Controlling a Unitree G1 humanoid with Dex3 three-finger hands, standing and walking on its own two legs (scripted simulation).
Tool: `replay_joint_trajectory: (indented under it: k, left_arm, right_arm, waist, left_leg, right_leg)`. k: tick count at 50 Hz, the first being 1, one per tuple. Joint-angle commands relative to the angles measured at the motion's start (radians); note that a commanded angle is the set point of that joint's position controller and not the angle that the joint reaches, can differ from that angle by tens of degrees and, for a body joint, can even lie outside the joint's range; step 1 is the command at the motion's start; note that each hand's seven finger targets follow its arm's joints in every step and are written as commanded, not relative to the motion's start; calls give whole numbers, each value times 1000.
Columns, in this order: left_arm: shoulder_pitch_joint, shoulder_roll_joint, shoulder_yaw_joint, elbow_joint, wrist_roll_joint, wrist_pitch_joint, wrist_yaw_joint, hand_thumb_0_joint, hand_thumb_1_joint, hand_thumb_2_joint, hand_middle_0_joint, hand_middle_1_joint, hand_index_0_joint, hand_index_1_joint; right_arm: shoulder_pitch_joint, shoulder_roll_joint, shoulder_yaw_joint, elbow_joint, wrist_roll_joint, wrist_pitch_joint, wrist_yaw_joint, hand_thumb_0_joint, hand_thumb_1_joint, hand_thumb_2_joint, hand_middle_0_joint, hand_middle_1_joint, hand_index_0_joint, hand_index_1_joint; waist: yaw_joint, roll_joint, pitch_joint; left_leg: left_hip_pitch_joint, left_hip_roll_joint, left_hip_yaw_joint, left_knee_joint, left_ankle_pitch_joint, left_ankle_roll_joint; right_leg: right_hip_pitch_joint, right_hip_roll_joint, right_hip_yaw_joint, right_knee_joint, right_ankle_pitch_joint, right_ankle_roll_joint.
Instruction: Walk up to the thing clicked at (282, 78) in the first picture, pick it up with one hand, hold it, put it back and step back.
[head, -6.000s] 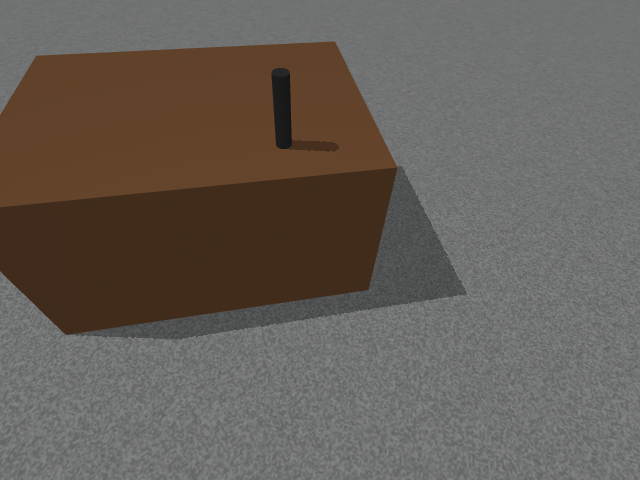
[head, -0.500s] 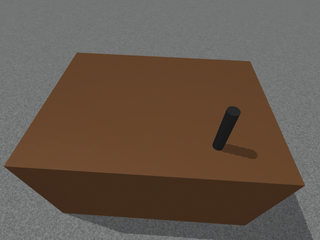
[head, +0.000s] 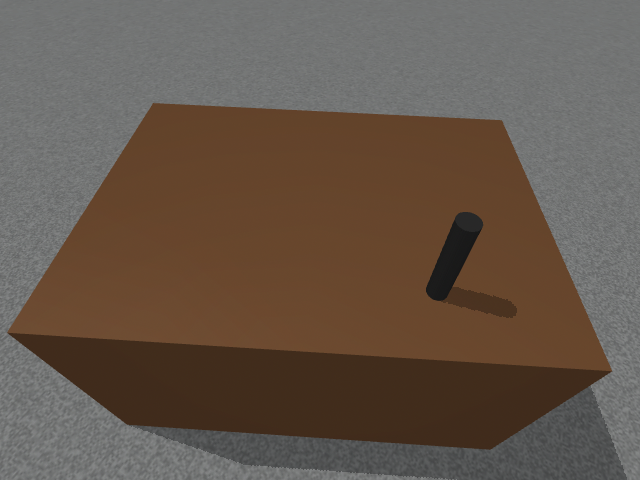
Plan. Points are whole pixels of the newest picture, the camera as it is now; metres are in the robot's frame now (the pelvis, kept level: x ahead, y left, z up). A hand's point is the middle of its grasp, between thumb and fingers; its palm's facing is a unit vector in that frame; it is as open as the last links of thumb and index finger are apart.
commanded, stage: go down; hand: right
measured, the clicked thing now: (451, 260) +0.49 -0.23 -0.08
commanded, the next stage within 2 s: none
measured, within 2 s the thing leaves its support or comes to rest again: neither
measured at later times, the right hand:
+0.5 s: hand out of the picture +0.15 -0.26 -0.15, palm faces +0.06 +0.94 -0.33, open 15.1 cm
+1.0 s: hand (525, 473) +0.16 -0.28 -0.14, palm faces +0.11 +0.95 -0.30, open 17.7 cm
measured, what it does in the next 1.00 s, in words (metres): stands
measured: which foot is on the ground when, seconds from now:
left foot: down 0.00-1.00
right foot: down 0.00-1.00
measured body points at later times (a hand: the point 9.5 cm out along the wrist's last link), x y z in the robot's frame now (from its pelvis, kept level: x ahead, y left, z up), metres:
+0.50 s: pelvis +0.00 +0.01 -0.02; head +0.04 +0.00 +0.43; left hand +0.14 +0.29 -0.12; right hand +0.14 -0.31 -0.13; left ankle -0.04 +0.14 -0.75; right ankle +0.02 -0.11 -0.75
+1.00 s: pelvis +0.01 +0.01 -0.04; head +0.06 +0.00 +0.40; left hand +0.17 +0.27 -0.10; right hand +0.16 -0.33 -0.12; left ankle -0.04 +0.14 -0.75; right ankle +0.02 -0.11 -0.75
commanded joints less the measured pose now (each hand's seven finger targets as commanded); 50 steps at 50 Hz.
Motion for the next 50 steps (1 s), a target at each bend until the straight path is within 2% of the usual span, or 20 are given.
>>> replay_joint_trajectory:
  k: [1,4,5,6,7,9,12,14,15,18,20,21,24,25,31,36,39,40,45,50]
  left_arm:
    - [-41,219,42,-59,1,-23,16,0,900,900,-200,-300,-200,-301]
    - [-43,216,41,-61,2,-24,18,0,820,820,-120,-220,-120,-221]
    - [-393,47,33,-411,-87,-130,25,0,740,740,-40,-140,-40,-141]
    - [-340,125,43,-474,-89,-150,41,0,660,660,-22,-60,-22,-61]
    - [-217,143,52,-354,-91,-138,52,0,580,580,-22,-46,-24,-45]
    - [-130,261,161,-318,-82,-116,73,0,420,420,-24,-48,-31,-42]
    - [-75,174,163,-353,-39,-115,77,0,192,180,-26,-46,-37,-34]
    - [139,167,179,-396,-30,-101,74,0,37,133,-33,-50,-46,-36]
    - [168,154,173,-385,-29,-94,66,0,-27,101,-38,-54,-57,-33]
    - [145,122,157,-501,-35,-81,43,0,-179,70,-49,-53,-61,-39]
    - [52,93,128,-560,-40,-74,40,0,-257,69,-52,-52,-60,-44]
    - [-27,103,137,-616,-40,-86,43,0,-330,70,-55,-52,-57,-50]
    - [-3,62,111,-634,-30,-105,54,0,-515,57,-63,-51,-55,-60]
    - [-13,104,139,-695,-28,-121,62,0,-537,47,-63,-53,-57,-59]
    - [151,95,133,-740,-18,-142,96,0,-558,57,-59,-50,-51,-60]
    - [210,90,132,-781,-19,-140,105,0,-552,54,-57,-51,-50,-58]
    - [230,63,109,-819,-20,-137,101,0,-565,61,-56,-50,-47,-60]
    - [224,59,102,-832,-19,-134,100,0,-566,61,-56,-49,-46,-59]
    - [240,56,92,-896,-22,-132,100,0,-569,63,-55,-49,-46,-60]
    - [278,64,104,-966,-24,-129,105,0,-570,61,-55,-48,-45,-59]
  right_arm:
    - [-29,-210,-41,-55,2,-22,-12,0,-900,-900,200,300,200,300]
    - [-32,-213,-43,-56,2,-21,-13,0,-820,-820,120,220,120,220]
    - [-383,-10,-7,-407,85,-101,-23,0,-740,-740,40,140,40,140]
    - [-356,-100,-30,-468,79,-107,-29,0,-660,-660,36,62,39,63]
    - [-265,-151,-43,-348,78,-81,-33,0,-580,-580,46,60,47,60]
    - [-171,-221,-121,-175,61,-5,-45,0,-420,-420,46,58,48,58]
    - [-308,-238,-163,-176,2,55,-29,0,-180,-186,59,50,56,50]
    - [-37,-241,-205,-187,2,118,-2,0,-33,-133,71,41,63,42]
    - [-36,-256,-211,-237,1,144,11,0,33,-115,70,41,62,41]
    - [-16,-245,-208,-373,1,228,55,0,192,-89,61,47,58,47]
    - [-101,-245,-200,-442,1,252,59,0,284,-77,53,49,56,49]
    - [-152,-238,-197,-472,-1,248,61,0,342,-73,47,52,53,52]
    - [-143,-240,-226,-528,5,224,69,0,529,-58,28,62,42,62]
    - [-131,-244,-241,-541,11,214,73,0,569,-51,26,63,41,63]
    - [-32,-301,-312,-568,13,185,103,0,595,-50,22,64,37,64]
    - [-14,-306,-323,-637,9,201,125,0,603,-41,24,61,39,61]
    - [17,-289,-323,-658,10,212,134,0,593,-42,26,59,41,59]
    - [2,-333,-348,-706,8,211,135,0,611,-42,23,61,39,61]
    - [60,-288,-334,-742,22,237,156,0,611,-45,22,62,39,62]
    - [85,-302,-360,-798,29,255,162,0,611,-42,22,62,38,63]
  waist:
    - [2,-6,-79]
    - [-1,-7,-89]
    - [14,-84,-75]
    - [-5,-70,-112]
    - [3,-49,-59]
    - [17,0,-128]
    - [18,9,-284]
    - [5,14,-330]
    - [0,-35,-323]
    - [0,-51,-316]
    - [0,-56,-231]
    - [1,-43,-228]
    - [6,-50,-234]
    - [15,-41,-273]
    - [11,-39,-337]
    - [14,-65,-277]
    - [8,-66,-287]
    - [0,-88,-296]
    - [5,-83,-289]
    - [13,-78,-320]
  left_leg:
    - [-54,110,-79,-56,135,41]
    - [-38,110,-76,-48,161,42]
    - [-216,-33,26,79,94,37]
    - [-181,-39,30,79,55,41]
    - [-214,-34,34,78,-4,37]
    - [-285,-43,40,137,8,34]
    - [-315,-43,34,193,48,42]
    - [-257,-45,40,195,130,39]
    - [-257,-44,40,196,171,41]
    - [-263,-48,40,196,189,44]
    - [-309,-45,37,190,101,45]
    - [-324,-44,36,200,71,45]
    - [-359,-37,23,227,19,43]
    - [-350,-37,23,245,50,42]
    - [-341,-32,23,310,177,27]
    - [-403,-40,30,328,119,34]
    - [-405,-39,32,350,137,33]
    - [-404,-36,29,354,156,30]
    - [-429,-44,38,380,129,34]
    - [-436,-42,34,399,145,31]
  right_leg:
    - [76,-124,115,-38,127,-16]
    - [77,-127,116,-34,171,-20]
    - [-34,-13,4,48,51,1]
    - [-12,-21,17,38,14,8]
    - [-48,-17,23,53,-38,3]
    - [-72,-13,19,114,-20,0]
    - [-70,-17,28,186,38,-1]
    - [-48,0,11,196,110,-4]
    - [-39,5,5,195,155,-1]
    - [-66,4,6,198,165,-6]
    - [-139,1,12,196,70,-7]
    - [-160,-3,17,207,41,-9]
    - [-180,-4,21,244,-10,-12]
    - [-166,-7,25,260,22,-12]
    - [-155,-4,27,337,142,-13]
    - [-188,-8,24,344,93,-7]
    - [-207,-9,28,366,114,-7]
    - [-208,-6,25,379,130,-8]
    - [-221,-15,35,398,130,-3]
    - [-224,-16,36,422,145,-5]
